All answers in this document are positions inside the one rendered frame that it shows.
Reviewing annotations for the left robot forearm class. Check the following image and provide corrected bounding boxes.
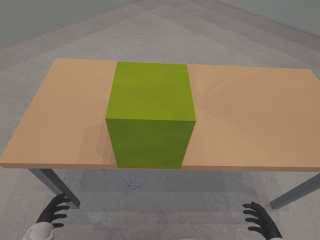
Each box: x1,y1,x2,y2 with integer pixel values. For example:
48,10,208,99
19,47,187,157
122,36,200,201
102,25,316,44
22,222,55,240

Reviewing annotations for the left robot hand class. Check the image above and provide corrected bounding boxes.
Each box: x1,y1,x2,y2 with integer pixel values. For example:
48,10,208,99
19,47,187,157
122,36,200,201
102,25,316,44
36,193,71,228

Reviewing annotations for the carton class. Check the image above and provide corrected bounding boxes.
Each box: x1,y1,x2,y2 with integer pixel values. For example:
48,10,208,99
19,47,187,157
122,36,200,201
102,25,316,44
105,61,196,169

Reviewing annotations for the right robot hand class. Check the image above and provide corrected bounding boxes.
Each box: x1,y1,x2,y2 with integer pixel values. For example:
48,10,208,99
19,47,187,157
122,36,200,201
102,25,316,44
242,202,283,240

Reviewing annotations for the table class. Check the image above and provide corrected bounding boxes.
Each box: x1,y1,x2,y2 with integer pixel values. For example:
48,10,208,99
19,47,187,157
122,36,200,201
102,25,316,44
0,58,320,209

